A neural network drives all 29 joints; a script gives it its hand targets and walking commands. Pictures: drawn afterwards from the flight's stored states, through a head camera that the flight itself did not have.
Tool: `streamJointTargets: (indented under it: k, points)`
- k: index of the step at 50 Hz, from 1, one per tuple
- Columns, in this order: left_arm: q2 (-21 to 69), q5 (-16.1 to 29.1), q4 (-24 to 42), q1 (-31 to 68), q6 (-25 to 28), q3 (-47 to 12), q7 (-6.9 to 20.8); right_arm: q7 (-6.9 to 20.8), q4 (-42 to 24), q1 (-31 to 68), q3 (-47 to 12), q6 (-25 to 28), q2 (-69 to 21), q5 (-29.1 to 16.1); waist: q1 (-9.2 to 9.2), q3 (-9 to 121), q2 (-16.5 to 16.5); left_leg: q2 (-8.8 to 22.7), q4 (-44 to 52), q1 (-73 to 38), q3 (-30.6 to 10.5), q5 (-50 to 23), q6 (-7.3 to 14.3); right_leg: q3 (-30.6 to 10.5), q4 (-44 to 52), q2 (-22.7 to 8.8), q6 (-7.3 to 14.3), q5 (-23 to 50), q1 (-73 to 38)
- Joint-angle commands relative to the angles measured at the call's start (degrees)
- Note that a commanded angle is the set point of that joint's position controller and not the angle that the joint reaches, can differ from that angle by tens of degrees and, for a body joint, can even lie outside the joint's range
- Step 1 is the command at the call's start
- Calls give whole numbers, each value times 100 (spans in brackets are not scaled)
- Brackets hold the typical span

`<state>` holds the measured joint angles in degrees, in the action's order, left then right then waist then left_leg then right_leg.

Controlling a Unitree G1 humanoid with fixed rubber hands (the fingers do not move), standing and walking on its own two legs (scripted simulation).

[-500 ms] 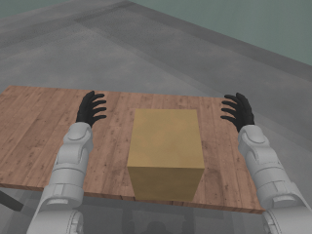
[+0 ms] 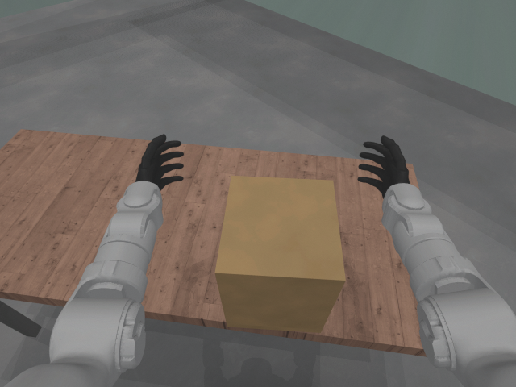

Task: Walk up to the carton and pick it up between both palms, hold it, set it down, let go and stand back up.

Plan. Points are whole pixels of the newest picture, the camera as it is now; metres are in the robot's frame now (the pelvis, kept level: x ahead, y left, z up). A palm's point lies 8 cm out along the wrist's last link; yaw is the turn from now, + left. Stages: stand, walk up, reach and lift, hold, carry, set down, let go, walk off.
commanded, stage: reach and lift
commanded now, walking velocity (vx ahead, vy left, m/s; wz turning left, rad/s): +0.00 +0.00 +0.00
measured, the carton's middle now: (277, 257) +0.38 +0.00 -0.09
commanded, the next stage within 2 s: none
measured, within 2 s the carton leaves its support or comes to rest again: neither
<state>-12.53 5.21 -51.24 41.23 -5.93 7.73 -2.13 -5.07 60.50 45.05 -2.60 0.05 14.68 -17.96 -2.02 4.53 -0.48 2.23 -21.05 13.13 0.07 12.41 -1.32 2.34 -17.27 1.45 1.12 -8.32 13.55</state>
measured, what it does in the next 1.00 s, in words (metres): stands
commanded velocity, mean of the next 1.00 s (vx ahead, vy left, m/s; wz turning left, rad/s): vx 0.00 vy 0.00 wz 0.00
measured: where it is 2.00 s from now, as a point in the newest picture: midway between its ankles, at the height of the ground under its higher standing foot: outside the picture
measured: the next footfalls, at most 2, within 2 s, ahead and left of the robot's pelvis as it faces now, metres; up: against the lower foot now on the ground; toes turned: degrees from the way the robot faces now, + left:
none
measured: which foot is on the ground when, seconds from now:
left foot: down 0.00-1.00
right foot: down 0.00-1.00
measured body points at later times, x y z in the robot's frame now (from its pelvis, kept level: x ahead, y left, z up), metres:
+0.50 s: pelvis -0.03 -0.01 -0.04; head +0.05 -0.01 +0.40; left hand +0.39 +0.22 -0.01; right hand +0.41 -0.19 -0.01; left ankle -0.02 +0.13 -0.75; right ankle +0.00 -0.11 -0.75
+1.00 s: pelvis -0.02 -0.01 -0.05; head +0.06 -0.01 +0.40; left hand +0.40 +0.18 -0.02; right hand +0.42 -0.16 -0.02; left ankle -0.02 +0.13 -0.75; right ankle +0.00 -0.11 -0.75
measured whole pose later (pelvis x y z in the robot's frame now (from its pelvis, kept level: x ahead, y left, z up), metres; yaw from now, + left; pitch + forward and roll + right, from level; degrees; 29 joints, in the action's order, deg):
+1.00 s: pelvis -0.02 -0.01 -0.05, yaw +2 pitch +23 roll -1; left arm -9.6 9.1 -88.5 51.3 31.7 5.2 -3.2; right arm -4.2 87.6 53.0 2.3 27.5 8.5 -9.9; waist -0.2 14.7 -0.4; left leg 1.7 -44.2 48.1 -2.8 19.0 -2.6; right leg 4.9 -42.4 0.4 2.3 -16.7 48.7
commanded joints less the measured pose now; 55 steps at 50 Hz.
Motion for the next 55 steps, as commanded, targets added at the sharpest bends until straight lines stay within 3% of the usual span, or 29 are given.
streamJointTargets:
  k: [1,3,5,7,9,10,12,13,14,16,17,19,22,24,26,27,30,33,35,36,37,39,43,48,49,51,52,53,55]
  points:
    - [-309,-50,469,1926,828,-11,-126,76,-332,1812,314,707,644,187,99,2173,-284,-240,-357,-564,29,-2640,-295,-35,-208,192,-100,1446,-548]
    - [-281,-20,-65,1797,1197,25,-109,139,-76,1843,210,964,481,271,28,2268,-106,-223,-465,-412,56,-2528,-262,-58,-321,237,-108,1287,-406]
    - [-296,105,-540,2130,1582,-195,-134,176,216,1998,321,1200,528,328,134,2288,-139,-186,-507,-43,32,-2222,-284,-56,-359,179,-79,962,-240]
    - [-425,230,-907,2171,2038,-136,-207,146,155,2217,305,1529,412,323,23,2666,40,-202,-736,404,100,-2202,-254,-136,-630,164,-102,1185,-230]
    - [-259,278,-1143,2240,2415,-300,-277,181,716,2070,362,1729,414,380,140,2843,-271,-140,-880,407,82,-2263,-380,-59,-803,161,-32,1099,7]
    - [-372,405,-1531,2590,2563,-375,-275,218,1020,2358,200,1755,385,321,33,2949,-201,-116,-1013,732,54,-2082,-362,-122,-927,144,-29,824,293]
    - [-428,582,-1987,2398,2820,-479,-272,200,1387,2202,170,1977,439,223,137,2988,-114,-130,-1237,817,58,-2224,-379,-95,-1226,78,-39,1120,457]
    - [-540,623,-2256,2479,2953,-521,-259,235,1581,2321,79,2045,477,144,52,2930,-154,-153,-1341,1102,95,-2133,-373,-133,-1302,57,-19,1028,650]
    - [-464,633,-2267,2414,3044,-624,-257,224,1884,2240,137,2179,501,140,163,3118,-342,-160,-1438,1116,30,-2250,-437,-104,-1436,44,-39,1139,851]
    - [-658,828,-2838,2519,3269,-612,-196,243,1949,2281,-182,2327,412,4,43,3283,-21,-214,-1634,1659,97,-2000,-336,-174,-1627,-20,-74,1091,850]
    - [-659,820,-2993,2540,3362,-645,-156,274,2112,2373,-292,2439,332,-139,-37,3162,-158,-238,-1712,1868,105,-1933,-297,-204,-1695,-55,-76,986,1013]
    - [-927,1005,-3211,2823,3507,-717,-173,289,2159,2589,-268,2461,441,-199,-60,3112,34,-218,-1768,2144,95,-1384,-270,-174,-1800,-98,-120,311,1204]
    - [-700,1366,-3454,3070,3697,-1087,-116,321,2195,2811,-404,2542,371,-316,85,3338,89,-260,-1982,2460,113,-1269,-253,-105,-2002,-105,-82,172,1590]
    - [-762,1380,-3209,3212,3711,-1229,-90,337,1972,2808,-369,2624,423,-301,160,3760,-83,-278,-2044,2403,105,-1360,-248,-31,-2010,-107,-105,350,1720]
    - [-790,1430,-3151,3332,3768,-1179,-50,356,1855,3010,-422,2606,438,-258,47,4135,19,-277,-2190,2633,115,-1360,-225,-62,-2221,-108,-97,340,1697]
    - [-788,1456,-3102,3267,3799,-1190,-25,322,1764,2923,-349,2661,488,-208,201,4209,89,-277,-2172,2561,99,-1366,-192,9,-2215,-110,-113,549,1584]
    - [-875,1335,-3357,3154,3811,-995,31,272,1692,2939,-393,2588,360,-129,123,4238,274,-283,-2194,2995,93,-1006,-115,-56,-2328,-153,-204,527,1361]
    - [-808,1224,-3056,3204,3870,-916,60,176,1541,3045,-49,2767,380,98,267,4479,222,-310,-2207,3033,94,-1162,-181,-52,-2307,-141,-204,893,1083]
    - [-700,1092,-3049,3188,3828,-944,37,156,1958,2792,123,2760,336,220,416,4266,5,-301,-2260,2837,68,-1122,-185,-11,-2339,-127,-193,868,1390]
    - [-650,1056,-2952,3107,3873,-864,29,166,1762,2745,-2,2789,282,205,209,4422,-113,-287,-2265,2692,69,-1411,-227,-30,-2370,-122,-156,1036,1306]
    - [-684,879,-3052,3121,3832,-688,7,166,1973,2821,36,2792,299,278,176,4291,-46,-281,-2295,2642,37,-1481,-237,-7,-2368,-91,-140,964,1383]
    - [-423,745,-3042,2905,3822,-756,-11,166,2114,2522,231,2811,175,394,265,4021,-260,-275,-2212,2431,50,-1373,-313,41,-2249,-79,-105,706,1610]
    - [-432,596,-3247,2934,3871,-454,-101,124,2257,2639,413,2848,-24,615,220,3707,5,-321,-2210,2766,26,-1303,-321,-25,-2260,-96,-138,782,1406]
    - [-248,317,-3099,2833,3978,-139,-124,110,2024,2611,435,2946,-366,858,22,3724,5,-375,-2125,2886,68,-1518,-268,-168,-2274,-151,-185,1150,1124]
    - [-147,290,-3270,2906,3935,-200,-102,88,2110,2728,543,2928,-417,936,171,3475,131,-363,-2073,2982,72,-1183,-267,-120,-2213,-129,-185,886,1108]
    - [-218,195,-3066,3180,3944,-112,-169,36,2185,2795,796,2900,-396,1090,205,3662,-122,-335,-1994,2891,85,-1052,-249,-153,-2179,-132,-157,580,1208]
    - [-190,180,-2993,3095,3991,-29,-218,14,2019,2833,799,2938,-393,1193,153,3788,27,-325,-1999,2929,128,-1075,-267,-165,-2174,-130,-140,608,1191]
    - [-67,135,-2966,3058,3976,-101,-246,-5,2045,2737,962,2968,-419,1338,294,3902,-84,-303,-2053,2723,54,-1266,-314,-79,-2154,-89,-108,804,1321]
    - [210,74,-2917,3096,3964,-26,-270,-47,2095,2779,1075,2960,-631,1578,327,3880,13,-281,-2124,2617,76,-1414,-321,-36,-2185,-33,-104,864,1360]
